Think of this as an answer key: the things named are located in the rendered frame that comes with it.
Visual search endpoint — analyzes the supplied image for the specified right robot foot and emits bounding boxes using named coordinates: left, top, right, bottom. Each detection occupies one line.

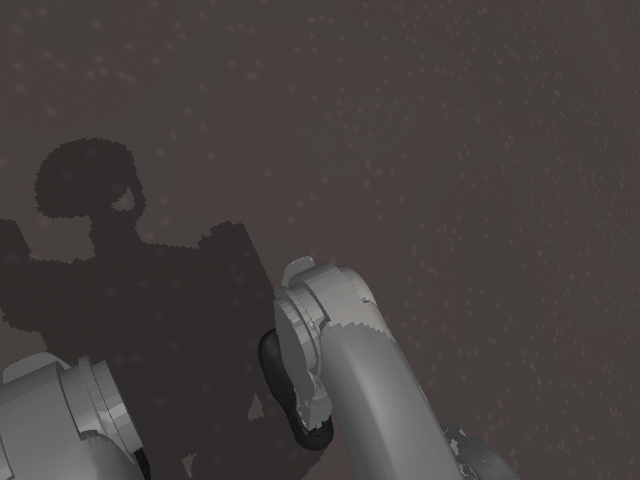
left=258, top=328, right=334, bottom=451

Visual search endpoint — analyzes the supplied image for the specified left robot foot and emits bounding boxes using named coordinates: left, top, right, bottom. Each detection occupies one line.
left=134, top=448, right=151, bottom=480

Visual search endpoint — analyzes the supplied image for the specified right robot hand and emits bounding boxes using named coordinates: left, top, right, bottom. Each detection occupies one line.
left=440, top=422, right=522, bottom=480

